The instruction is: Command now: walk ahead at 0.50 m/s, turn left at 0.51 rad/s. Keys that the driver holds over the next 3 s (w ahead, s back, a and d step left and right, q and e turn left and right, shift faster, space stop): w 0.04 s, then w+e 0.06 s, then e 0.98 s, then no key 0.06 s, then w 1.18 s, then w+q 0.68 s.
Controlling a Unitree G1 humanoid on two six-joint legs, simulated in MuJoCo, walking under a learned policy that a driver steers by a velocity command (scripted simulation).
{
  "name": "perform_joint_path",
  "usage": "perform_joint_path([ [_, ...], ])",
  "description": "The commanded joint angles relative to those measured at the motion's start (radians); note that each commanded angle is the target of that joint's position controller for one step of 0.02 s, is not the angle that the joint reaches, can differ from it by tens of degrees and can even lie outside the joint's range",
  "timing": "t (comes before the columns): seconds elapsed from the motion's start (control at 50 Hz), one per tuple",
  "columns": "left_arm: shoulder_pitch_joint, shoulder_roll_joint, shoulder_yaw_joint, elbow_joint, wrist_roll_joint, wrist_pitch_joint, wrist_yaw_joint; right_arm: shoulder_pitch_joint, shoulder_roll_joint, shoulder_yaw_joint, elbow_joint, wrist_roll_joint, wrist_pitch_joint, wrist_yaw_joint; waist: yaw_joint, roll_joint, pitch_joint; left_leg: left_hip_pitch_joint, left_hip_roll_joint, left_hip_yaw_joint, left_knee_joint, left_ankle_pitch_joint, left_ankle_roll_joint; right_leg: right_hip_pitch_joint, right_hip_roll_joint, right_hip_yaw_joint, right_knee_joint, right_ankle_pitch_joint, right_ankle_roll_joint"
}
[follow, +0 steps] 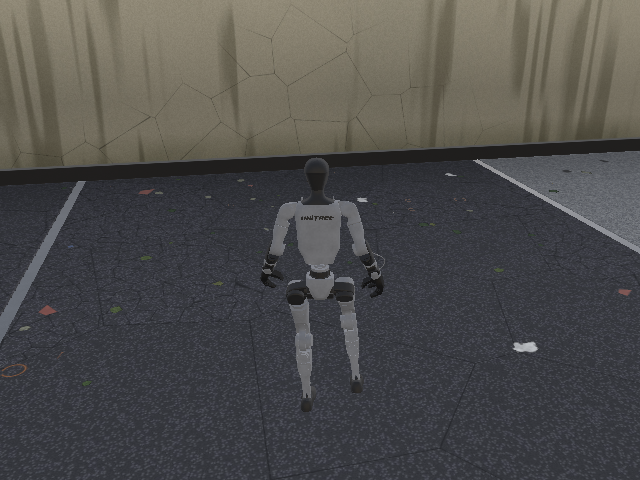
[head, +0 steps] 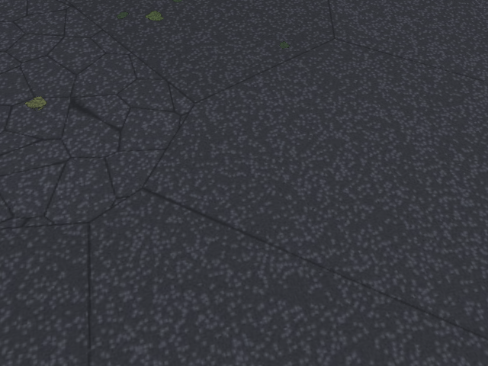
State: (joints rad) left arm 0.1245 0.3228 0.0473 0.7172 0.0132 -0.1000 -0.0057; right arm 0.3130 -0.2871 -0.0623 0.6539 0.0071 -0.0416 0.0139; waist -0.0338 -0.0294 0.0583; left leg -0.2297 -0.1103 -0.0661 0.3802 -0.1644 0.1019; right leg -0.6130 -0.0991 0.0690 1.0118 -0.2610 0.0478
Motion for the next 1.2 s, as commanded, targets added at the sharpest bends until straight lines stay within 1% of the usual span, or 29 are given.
perform_joint_path([
  [0.02,-0.007,0.054,0.011,-0.050,0.005,0.003,0.000,-0.042,-0.163,-0.044,-0.062,0.003,-0.021,-0.022,0.025,0.079,-0.066,0.002,0.225,-0.190,-0.158,0.250,0.170,0.007,0.010,-0.020,-0.175,0.184,0.032],
  [0.1,-0.123,0.030,-0.005,-0.064,-0.015,-0.008,-0.021,0.026,-0.163,-0.038,-0.009,0.004,-0.025,-0.024,-0.042,0.106,-0.041,-0.002,0.223,-0.142,-0.169,0.115,0.120,0.104,0.042,-0.043,-0.402,0.431,0.014],
  [0.16,-0.161,0.053,0.002,-0.081,-0.010,-0.017,-0.035,0.059,-0.155,-0.032,0.033,-0.001,-0.019,-0.025,-0.055,0.108,-0.016,0.119,0.262,-0.141,-0.087,0.289,0.097,0.065,0.056,-0.044,-0.483,0.399,-0.038],
  [0.2,-0.128,0.067,0.010,-0.075,-0.008,-0.021,-0.045,0.055,-0.156,-0.031,0.050,-0.009,-0.011,-0.028,-0.036,0.117,-0.043,0.187,0.284,-0.135,-0.014,0.416,0.071,0.091,0.074,-0.050,-0.501,0.328,-0.076],
  [0.24,0.003,0.093,0.027,-0.039,-0.003,-0.021,-0.046,0.009,-0.160,-0.031,0.048,-0.008,-0.005,-0.033,0.044,0.115,-0.110,0.202,0.247,-0.092,0.144,0.635,0.029,0.252,0.121,-0.084,-0.547,0.326,-0.118],
  [0.26,0.089,0.139,0.041,-0.023,0.003,-0.023,-0.042,0.012,-0.145,-0.024,0.037,-0.017,-0.005,-0.038,0.081,0.063,-0.192,0.155,0.186,-0.045,0.317,0.584,-0.017,0.417,0.069,-0.033,-0.541,0.587,-0.154],
  [0.28,0.154,0.217,0.051,-0.033,0.021,-0.018,-0.038,0.105,-0.098,-0.006,0.014,-0.032,-0.012,-0.038,0.050,-0.113,-0.342,-0.118,0.084,-0.003,0.657,0.171,-0.094,0.758,-0.146,0.258,-0.477,0.905,-0.301],
  [0.3,0.175,0.167,0.043,-0.023,-0.001,-0.001,-0.037,0.180,-0.089,0.004,0.033,-0.034,-0.014,-0.032,0.048,-0.243,-0.458,-0.298,-0.001,-0.012,0.893,-0.469,-0.154,0.916,-0.281,0.526,-0.536,0.964,-0.436],
  [0.32,0.155,0.141,0.038,-0.040,-0.025,0.015,-0.038,0.135,-0.165,-0.012,0.028,-0.014,-0.009,-0.025,0.071,-0.129,-0.431,-0.355,0.049,-0.083,0.965,-0.461,-0.154,0.860,-0.254,0.530,-0.581,0.718,-0.409],
  [0.34,0.095,0.126,0.036,-0.058,-0.029,0.030,-0.032,0.031,-0.170,-0.015,0.004,0.002,0.001,-0.027,0.078,-0.056,-0.315,-0.405,0.081,-0.064,0.973,-0.408,-0.156,0.747,-0.208,0.444,-0.605,0.538,-0.365],
  [0.36,0.056,0.116,0.032,-0.066,-0.025,0.042,-0.027,-0.032,-0.164,-0.017,-0.009,-0.002,0.014,-0.034,0.069,0.006,-0.207,-0.424,0.104,-0.042,0.919,-0.368,-0.156,0.600,-0.171,0.376,-0.645,0.459,-0.336],
  [0.4,0.023,0.119,0.034,-0.076,-0.013,0.059,-0.015,-0.046,-0.140,-0.019,-0.023,-0.013,0.037,-0.049,0.026,-0.018,-0.137,-0.335,0.131,-0.036,0.770,-0.307,-0.152,0.405,-0.105,0.327,-0.702,0.344,-0.298],
  [0.46,0.012,0.136,0.048,-0.084,-0.005,0.074,-0.002,-0.019,-0.095,-0.009,-0.009,-0.020,0.038,-0.062,0.010,-0.087,-0.160,-0.252,0.105,-0.009,0.593,-0.269,-0.172,0.333,-0.058,0.273,-0.708,0.406,-0.299],
  [0.58,0.014,0.151,0.064,-0.093,-0.027,0.114,0.025,-0.108,-0.093,-0.010,-0.023,-0.013,0.037,-0.057,0.040,-0.101,-0.179,-0.185,0.080,-0.036,0.393,-0.128,-0.187,0.298,-0.021,0.330,-0.705,0.098,-0.260],
  [0.68,0.013,0.139,0.064,-0.103,-0.036,0.138,0.032,-0.093,-0.100,-0.022,-0.018,-0.001,0.000,-0.037,0.017,-0.131,-0.160,-0.048,0.068,-0.026,0.070,-0.040,-0.146,0.337,0.006,0.413,-0.619,0.140,-0.213],
  [0.7,0.032,0.114,0.057,-0.103,-0.040,0.140,0.033,-0.075,-0.131,-0.033,-0.014,-0.007,-0.004,-0.038,0.014,-0.103,-0.165,0.045,0.134,-0.057,-0.015,0.025,-0.118,0.295,0.045,0.389,-0.566,0.081,-0.172],
  [0.72,0.085,0.056,0.041,-0.102,-0.028,0.140,0.029,-0.075,-0.198,-0.046,-0.029,-0.026,0.002,-0.047,0.047,0.081,-0.196,0.144,0.352,-0.236,-0.052,0.100,-0.035,0.200,0.132,0.268,-0.368,-0.181,-0.112],
  [0.74,0.069,0.081,0.051,-0.136,-0.035,0.129,0.028,-0.101,-0.240,-0.057,-0.024,-0.063,0.014,-0.042,0.064,0.322,-0.128,0.086,0.486,-0.443,-0.097,0.243,0.115,0.027,0.256,0.077,-0.171,-0.362,-0.060],
  [0.76,0.100,0.159,0.074,-0.114,-0.020,0.123,0.027,-0.128,-0.188,-0.046,-0.043,-0.061,0.013,-0.043,0.058,0.244,-0.130,0.066,0.511,-0.430,-0.083,0.272,0.160,0.022,0.182,0.089,0.027,-0.347,-0.021],
  [0.78,0.118,0.178,0.087,-0.090,-0.030,0.129,0.027,-0.170,-0.137,-0.032,-0.053,-0.046,0.012,-0.046,0.069,0.178,-0.118,0.062,0.452,-0.324,-0.060,0.275,0.126,0.018,0.170,0.082,0.102,-0.286,-0.003],
  [0.82,0.140,0.139,0.083,-0.065,-0.030,0.154,0.036,-0.208,-0.110,-0.023,-0.058,-0.020,0.016,-0.051,0.067,0.146,-0.097,0.083,0.373,-0.189,-0.036,0.284,0.079,-0.016,0.154,0.060,0.198,-0.194,0.037],
  [0.94,0.019,0.063,0.052,-0.143,-0.039,0.157,0.017,-0.143,-0.145,-0.039,-0.030,-0.025,0.044,-0.063,-0.004,0.204,-0.121,0.190,0.376,-0.061,-0.033,0.358,0.117,0.013,0.089,-0.032,-0.018,-0.138,0.076],
  [1.04,0.021,0.074,0.053,-0.165,-0.035,0.164,-0.004,-0.164,-0.189,-0.060,-0.020,-0.007,0.049,-0.044,-0.004,0.225,-0.136,0.145,0.414,-0.005,-0.016,0.371,0.116,0.191,0.083,-0.110,-0.245,-0.131,0.032],
  [1.1,0.085,0.069,0.060,-0.150,-0.033,0.168,-0.015,-0.185,-0.190,-0.062,-0.006,0.023,0.045,-0.039,0.045,0.205,-0.133,0.101,0.403,0.033,0.073,0.329,0.060,0.339,0.108,-0.142,-0.511,0.028,-0.037],
  [1.12,0.118,0.088,0.068,-0.138,-0.028,0.166,-0.009,-0.139,-0.159,-0.053,0.019,0.025,0.040,-0.036,0.054,0.150,-0.140,0.030,0.365,0.077,0.146,0.240,-0.001,0.459,0.118,-0.111,-0.625,0.155,-0.072],
  [1.14,0.148,0.171,0.088,-0.145,-0.028,0.162,0.006,-0.107,-0.101,-0.035,0.018,-0.011,0.036,-0.030,0.036,-0.070,-0.170,-0.167,0.277,0.175,0.363,-0.048,-0.102,0.645,-0.054,0.128,-0.655,0.467,-0.133],
  [1.16,0.157,0.243,0.097,-0.156,-0.006,0.150,0.010,-0.174,-0.069,-0.017,-0.039,-0.041,0.034,-0.035,0.060,-0.290,-0.175,-0.416,0.143,0.169,0.558,-0.489,-0.168,0.672,-0.285,0.409,-0.656,0.542,-0.342],
  [1.18,0.206,0.188,0.085,-0.146,0.005,0.128,0.005,-0.230,-0.131,-0.036,-0.039,-0.023,0.032,-0.038,0.131,-0.170,-0.210,-0.450,0.159,0.052,0.710,-0.502,-0.164,0.645,-0.284,0.423,-0.706,0.288,-0.403],
  [1.2,0.198,0.154,0.070,-0.122,0.000,0.110,0.004,-0.230,-0.149,-0.045,-0.034,0.000,0.031,-0.030,0.110,-0.141,-0.169,-0.478,0.183,0.029,0.730,-0.415,-0.143,0.622,-0.230,0.368,-0.742,0.004,-0.352],
])
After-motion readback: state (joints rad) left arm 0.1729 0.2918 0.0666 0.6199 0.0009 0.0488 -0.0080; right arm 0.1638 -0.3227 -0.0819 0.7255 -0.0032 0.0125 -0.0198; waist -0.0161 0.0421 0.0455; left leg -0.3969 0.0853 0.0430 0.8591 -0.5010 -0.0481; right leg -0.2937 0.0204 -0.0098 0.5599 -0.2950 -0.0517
